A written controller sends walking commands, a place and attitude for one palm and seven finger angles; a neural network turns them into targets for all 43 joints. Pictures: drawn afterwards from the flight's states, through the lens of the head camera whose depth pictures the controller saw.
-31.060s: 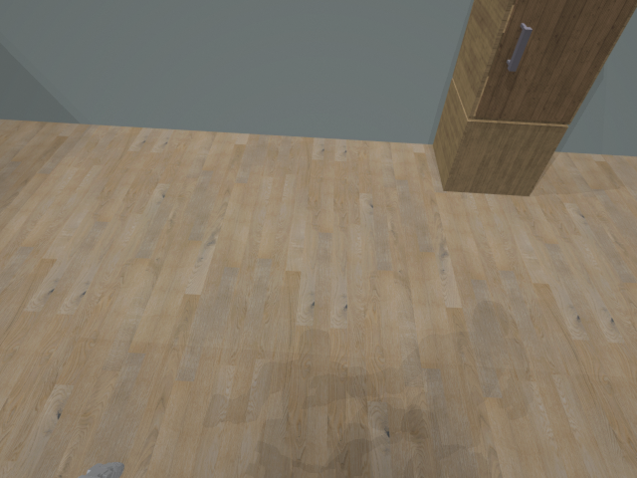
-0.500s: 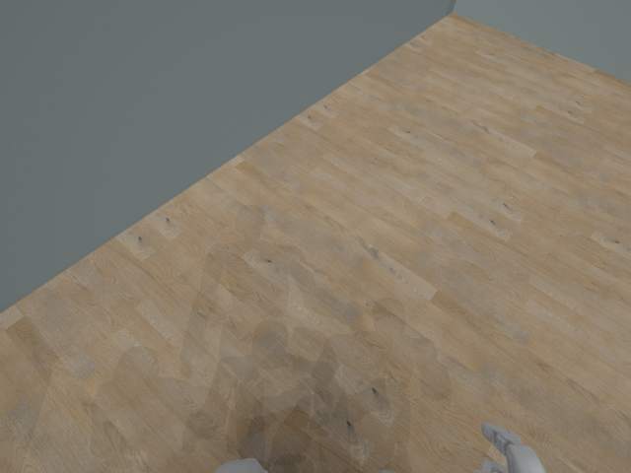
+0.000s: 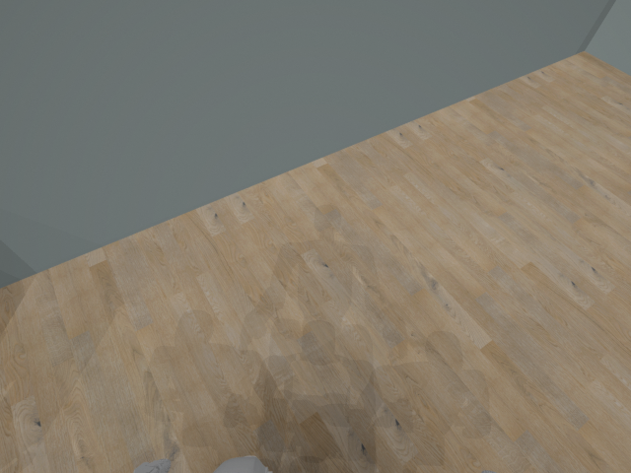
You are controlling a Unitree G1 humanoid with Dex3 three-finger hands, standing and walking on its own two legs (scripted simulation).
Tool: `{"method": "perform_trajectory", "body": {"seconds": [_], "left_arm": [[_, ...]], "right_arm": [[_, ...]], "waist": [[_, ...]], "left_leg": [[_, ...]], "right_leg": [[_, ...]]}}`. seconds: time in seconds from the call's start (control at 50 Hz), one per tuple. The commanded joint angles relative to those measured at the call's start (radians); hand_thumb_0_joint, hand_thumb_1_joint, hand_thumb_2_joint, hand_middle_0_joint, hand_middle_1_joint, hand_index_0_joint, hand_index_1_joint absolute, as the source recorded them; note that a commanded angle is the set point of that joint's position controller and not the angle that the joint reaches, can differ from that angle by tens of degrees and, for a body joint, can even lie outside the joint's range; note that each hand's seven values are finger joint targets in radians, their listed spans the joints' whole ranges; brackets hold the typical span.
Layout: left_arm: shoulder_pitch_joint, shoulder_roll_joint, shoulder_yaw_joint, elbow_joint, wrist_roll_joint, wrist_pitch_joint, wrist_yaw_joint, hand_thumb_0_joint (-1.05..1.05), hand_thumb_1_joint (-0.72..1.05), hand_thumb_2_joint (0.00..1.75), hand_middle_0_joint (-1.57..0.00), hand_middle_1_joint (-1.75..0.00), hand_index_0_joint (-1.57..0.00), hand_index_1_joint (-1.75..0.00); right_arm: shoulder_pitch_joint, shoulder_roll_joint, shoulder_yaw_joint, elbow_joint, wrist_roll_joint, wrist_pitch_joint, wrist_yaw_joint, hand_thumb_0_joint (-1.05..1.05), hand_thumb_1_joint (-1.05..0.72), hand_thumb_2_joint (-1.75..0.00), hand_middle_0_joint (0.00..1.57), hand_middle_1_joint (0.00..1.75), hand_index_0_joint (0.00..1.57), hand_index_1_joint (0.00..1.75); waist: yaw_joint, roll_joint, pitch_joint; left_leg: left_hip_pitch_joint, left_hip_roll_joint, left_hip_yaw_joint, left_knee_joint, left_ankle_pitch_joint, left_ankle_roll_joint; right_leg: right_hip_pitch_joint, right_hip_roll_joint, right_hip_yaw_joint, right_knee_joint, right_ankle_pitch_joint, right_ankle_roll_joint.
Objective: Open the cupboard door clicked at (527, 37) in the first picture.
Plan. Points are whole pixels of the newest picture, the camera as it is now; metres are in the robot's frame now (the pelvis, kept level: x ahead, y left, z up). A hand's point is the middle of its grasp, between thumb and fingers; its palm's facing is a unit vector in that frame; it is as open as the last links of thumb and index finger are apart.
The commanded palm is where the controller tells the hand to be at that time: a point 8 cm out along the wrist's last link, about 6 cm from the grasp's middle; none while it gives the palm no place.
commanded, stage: turn to face it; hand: left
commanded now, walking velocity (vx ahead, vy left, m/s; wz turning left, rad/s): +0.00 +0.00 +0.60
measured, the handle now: out of the picture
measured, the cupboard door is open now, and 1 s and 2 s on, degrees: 45 45 45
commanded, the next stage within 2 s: none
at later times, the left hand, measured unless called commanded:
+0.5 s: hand out of the picture +0.05 +0.20 -0.15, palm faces +0.29 -0.91 -0.29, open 7.4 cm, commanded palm none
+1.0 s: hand out of the picture -0.03 +0.22 -0.16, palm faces +0.58 -0.78 -0.25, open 7.4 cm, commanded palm none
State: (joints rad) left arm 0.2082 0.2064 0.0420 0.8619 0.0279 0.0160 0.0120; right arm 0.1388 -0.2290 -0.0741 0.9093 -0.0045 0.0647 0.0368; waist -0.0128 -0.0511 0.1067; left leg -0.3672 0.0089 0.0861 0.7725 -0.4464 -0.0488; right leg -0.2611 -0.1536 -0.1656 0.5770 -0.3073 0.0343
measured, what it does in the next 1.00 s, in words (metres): steps on the spot, turning left: left foot, then right foot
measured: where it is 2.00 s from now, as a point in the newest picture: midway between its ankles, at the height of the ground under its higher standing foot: outside the picture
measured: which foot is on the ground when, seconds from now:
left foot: up 0.00-0.02, down 0.04-0.40, up 0.42-0.70, down 0.72-1.00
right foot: down 0.00-0.04, up 0.06-0.38, down 0.40-0.72, up 0.74-1.00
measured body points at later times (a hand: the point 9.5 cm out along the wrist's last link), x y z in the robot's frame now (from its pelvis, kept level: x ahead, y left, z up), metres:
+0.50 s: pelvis +0.01 -0.03 +0.00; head +0.06 -0.03 +0.45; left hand +0.04 +0.24 -0.13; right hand +0.15 -0.27 -0.15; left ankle -0.03 +0.09 -0.67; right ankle +0.04 -0.15 -0.73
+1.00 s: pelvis +0.01 -0.02 +0.01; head +0.05 +0.02 +0.45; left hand -0.06 +0.26 -0.14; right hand +0.23 -0.19 -0.13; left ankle -0.04 +0.08 -0.73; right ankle +0.10 -0.15 -0.69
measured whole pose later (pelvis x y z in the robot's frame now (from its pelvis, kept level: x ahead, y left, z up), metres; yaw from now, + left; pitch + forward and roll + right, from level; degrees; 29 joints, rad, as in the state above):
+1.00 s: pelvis +0.01 -0.02 +0.01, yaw +35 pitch +1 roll -1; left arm 0.15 0.27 0.08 0.87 0.01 0.06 0.01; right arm 0.17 -0.22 -0.06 0.91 -0.02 0.04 0.01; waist -0.01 -0.01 0.10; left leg -0.30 -0.02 -0.08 0.51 -0.23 0.01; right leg -0.43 -0.05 -0.01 0.86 -0.43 0.07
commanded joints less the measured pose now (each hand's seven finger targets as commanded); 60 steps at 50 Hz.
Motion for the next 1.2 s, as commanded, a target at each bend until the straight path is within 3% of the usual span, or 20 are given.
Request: {"method": "perform_trajectory", "body": {"seconds": [0.0, 0.02, 0.04, 0.14, 0.32, 0.34, 0.36, 0.38, 0.48, 0.58, 0.64, 0.66, 0.7, 0.72, 0.82, 1.02, 1.04, 1.06, 1.08, 1.18], "left_arm": [[0.030, 0.199, 0.069, -0.059, -0.016, -0.006, 0.007, 0.00, 0.90, 0.90, -0.20, -0.30, -0.20, -0.30], [0.004, 0.129, 0.048, -0.098, -0.019, 0.000, 0.000, 0.00, 0.90, 0.90, -0.20, -0.30, -0.20, -0.30], [-0.077, 0.132, 0.040, -0.135, -0.009, 0.008, 0.003, 0.00, 0.90, 0.90, -0.20, -0.30, -0.20, -0.30], [-0.061, 0.121, 0.049, -0.055, -0.010, 0.014, -0.002, 0.00, 0.90, 0.90, -0.20, -0.30, -0.20, -0.30], [0.034, 0.124, 0.047, -0.047, -0.019, -0.001, 0.004, 0.00, 0.90, 0.90, -0.20, -0.30, -0.20, -0.30], [0.079, 0.159, 0.057, -0.039, -0.016, -0.010, 0.011, 0.00, 0.90, 0.90, -0.20, -0.30, -0.20, -0.30], [0.105, 0.252, 0.077, -0.038, 0.002, -0.020, 0.020, 0.00, 0.90, 0.90, -0.20, -0.30, -0.20, -0.30], [0.077, 0.286, 0.070, -0.052, 0.003, -0.016, 0.019, 0.00, 0.90, 0.90, -0.20, -0.30, -0.20, -0.30], [-0.045, 0.175, 0.046, -0.080, -0.001, -0.023, 0.024, 0.00, 0.90, 0.90, -0.20, -0.30, -0.20, -0.30], [0.042, 0.232, 0.064, -0.045, 0.004, -0.020, 0.019, 0.00, 0.90, 0.90, -0.20, -0.30, -0.20, -0.30], [0.038, 0.238, 0.071, -0.041, -0.004, -0.015, 0.012, 0.00, 0.90, 0.90, -0.20, -0.30, -0.20, -0.30], [0.025, 0.226, 0.071, -0.048, -0.013, -0.011, 0.008, 0.00, 0.90, 0.90, -0.20, -0.30, -0.20, -0.30], [-0.043, 0.125, 0.038, -0.125, -0.014, 0.002, 0.002, 0.00, 0.90, 0.90, -0.20, -0.30, -0.20, -0.30], [-0.113, 0.147, 0.039, -0.134, -0.006, 0.013, 0.011, 0.00, 0.90, 0.90, -0.20, -0.30, -0.20, -0.30], [-0.051, 0.127, 0.048, -0.056, -0.010, 0.016, -0.005, 0.00, 0.90, 0.90, -0.20, -0.30, -0.20, -0.30], [0.031, 0.136, 0.050, -0.056, -0.018, -0.002, 0.005, 0.00, 0.90, 0.90, -0.20, -0.30, -0.20, -0.30], [0.076, 0.174, 0.061, -0.050, -0.014, -0.012, 0.012, 0.00, 0.90, 0.90, -0.20, -0.30, -0.20, -0.30], [0.091, 0.261, 0.079, -0.050, 0.003, -0.021, 0.020, 0.00, 0.90, 0.90, -0.20, -0.30, -0.20, -0.30], [0.069, 0.284, 0.070, -0.061, 0.003, -0.017, 0.019, 0.00, 0.90, 0.90, -0.20, -0.30, -0.20, -0.30], [-0.038, 0.176, 0.047, -0.081, -0.002, -0.023, 0.024, 0.00, 0.90, 0.90, -0.20, -0.30, -0.20, -0.30]], "right_arm": [[0.076, -0.146, -0.025, -0.069, -0.010, -0.041, -0.007, 0.00, -0.90, -0.90, 0.20, 0.30, 0.20, 0.30], [0.125, -0.256, -0.055, -0.076, -0.019, -0.042, -0.012, 0.00, -0.90, -0.90, 0.20, 0.30, 0.20, 0.30], [0.192, -0.299, -0.062, -0.054, -0.025, -0.035, -0.023, 0.00, -0.90, -0.90, 0.20, 0.30, 0.20, 0.30], [0.057, -0.190, -0.028, -0.071, -0.022, -0.056, -0.054, 0.00, -0.90, -0.90, 0.20, 0.30, 0.20, 0.30], [-0.007, -0.204, -0.046, -0.083, -0.017, -0.035, -0.044, 0.00, -0.90, -0.90, 0.20, 0.30, 0.20, 0.30], [-0.021, -0.172, -0.043, -0.095, -0.010, -0.033, -0.041, 0.00, -0.90, -0.90, 0.20, 0.30, 0.20, 0.30], [-0.008, -0.108, -0.036, -0.113, -0.001, -0.033, -0.033, 0.00, -0.90, -0.90, 0.20, 0.30, 0.20, 0.30], [-0.021, -0.115, -0.037, -0.128, -0.009, -0.033, -0.026, 0.00, -0.90, -0.90, 0.20, 0.30, 0.20, 0.30], [-0.020, -0.083, -0.024, -0.083, -0.007, -0.009, -0.007, 0.00, -0.90, -0.90, 0.20, 0.30, 0.20, 0.30], [-0.082, -0.056, -0.008, -0.099, -0.002, -0.019, 0.001, 0.00, -0.90, -0.90, 0.20, 0.30, 0.20, 0.30], [-0.013, -0.080, -0.011, -0.088, -0.005, -0.030, -0.004, 0.00, -0.90, -0.90, 0.20, 0.30, 0.20, 0.30], [0.047, -0.120, -0.022, -0.075, -0.008, -0.037, -0.005, 0.00, -0.90, -0.90, 0.20, 0.30, 0.20, 0.30], [0.179, -0.309, -0.066, -0.057, -0.020, -0.039, -0.021, 0.00, -0.90, -0.90, 0.20, 0.30, 0.20, 0.30], [0.204, -0.288, -0.060, -0.043, -0.022, -0.040, -0.031, 0.00, -0.90, -0.90, 0.20, 0.30, 0.20, 0.30], [0.027, -0.202, -0.029, -0.080, -0.021, -0.052, -0.053, 0.00, -0.90, -0.90, 0.20, 0.30, 0.20, 0.30], [-0.017, -0.201, -0.047, -0.090, -0.016, -0.031, -0.042, 0.00, -0.90, -0.90, 0.20, 0.30, 0.20, 0.30], [-0.023, -0.168, -0.044, -0.101, -0.009, -0.031, -0.038, 0.00, -0.90, -0.90, 0.20, 0.30, 0.20, 0.30], [-0.012, -0.106, -0.037, -0.118, 0.000, -0.034, -0.032, 0.00, -0.90, -0.90, 0.20, 0.30, 0.20, 0.30], [-0.030, -0.121, -0.037, -0.132, -0.010, -0.033, -0.026, 0.00, -0.90, -0.90, 0.20, 0.30, 0.20, 0.30], [-0.031, -0.086, -0.023, -0.085, -0.008, -0.010, -0.007, 0.00, -0.90, -0.90, 0.20, 0.30, 0.20, 0.30]], "waist": [[-0.025, 0.044, -0.203], [-0.058, 0.356, -0.198], [-0.098, 0.301, -0.192], [-0.008, 0.206, -0.161], [0.037, 0.220, -0.167], [0.064, 0.119, -0.171], [0.074, -0.165, -0.171], [0.071, -0.250, -0.137], [0.003, -0.174, -0.101], [0.055, -0.170, -0.114], [0.016, -0.130, -0.152], [-0.023, -0.045, -0.190], [-0.095, 0.352, -0.227], [-0.105, 0.247, -0.211], [-0.004, 0.207, -0.152], [0.039, 0.193, -0.164], [0.065, 0.087, -0.181], [0.073, -0.174, -0.175], [0.070, -0.199, -0.138], [0.009, -0.185, -0.099]], "left_leg": [[0.283, 0.088, -0.103, -0.354, 0.336, 0.056], [0.375, 0.361, -0.469, -0.406, 0.640, 0.191], [0.315, 0.442, -0.535, -0.426, 0.615, 0.295], [0.231, 0.236, -0.330, -0.409, 0.622, 0.207], [0.055, 0.157, -0.378, -0.324, 0.494, 0.163], [-0.055, 0.102, -0.355, -0.248, 0.347, 0.118], [-0.240, -0.044, -0.190, -0.031, 0.038, 0.034], [-0.234, -0.069, -0.124, 0.234, -0.183, 0.014], [-0.170, 0.022, -0.076, 0.334, -0.025, -0.017], [-0.070, -0.005, 0.014, 0.024, -0.025, -0.011], [0.092, -0.020, 0.025, -0.224, 0.135, 0.008], [0.240, 0.011, -0.016, -0.335, 0.276, 0.028], [0.401, 0.436, -0.542, -0.401, 0.798, 0.288], [0.350, 0.415, -0.524, -0.390, 0.694, 0.305], [0.216, 0.221, -0.322, -0.410, 0.580, 0.202], [0.031, 0.138, -0.414, -0.322, 0.451, 0.157], [-0.071, 0.079, -0.377, -0.232, 0.318, 0.110], [-0.243, -0.068, -0.192, -0.008, 0.019, 0.028], [-0.229, -0.073, -0.141, 0.241, -0.177, 0.015], [-0.178, 0.015, -0.080, 0.320, -0.024, -0.018]], "right_leg": [[-0.050, -0.132, 0.024, 0.125, 0.276, -0.015], [-0.312, 0.012, -0.008, 0.344, -0.274, 0.063], [-0.353, 0.034, 0.100, 0.494, -0.360, 0.048], [-0.316, 0.056, 0.174, 0.535, -0.113, 0.047], [0.071, 0.150, 0.122, -0.038, 0.015, 0.022], [0.205, 0.088, 0.175, -0.191, 0.074, 0.008], [0.297, -0.176, 0.456, -0.316, 0.077, -0.078], [0.166, -0.344, 0.537, -0.337, 0.146, -0.185], [0.104, -0.168, 0.182, -0.217, 0.466, -0.156], [0.178, -0.192, 0.135, -0.156, 0.553, -0.147], [0.139, -0.177, 0.077, -0.032, 0.516, -0.086], [0.042, -0.161, 0.041, 0.083, 0.431, -0.041], [-0.353, 0.037, 0.056, 0.470, -0.397, 0.056], [-0.366, 0.031, 0.141, 0.553, -0.352, 0.043], [-0.285, 0.059, 0.166, 0.507, -0.119, 0.047], [0.106, 0.152, 0.127, -0.066, 0.034, 0.020], [0.233, 0.065, 0.208, -0.215, 0.055, -0.001], [0.310, -0.201, 0.484, -0.313, 0.084, -0.099], [0.175, -0.342, 0.535, -0.324, 0.163, -0.199], [0.136, -0.164, 0.182, -0.213, 0.495, -0.158]]}}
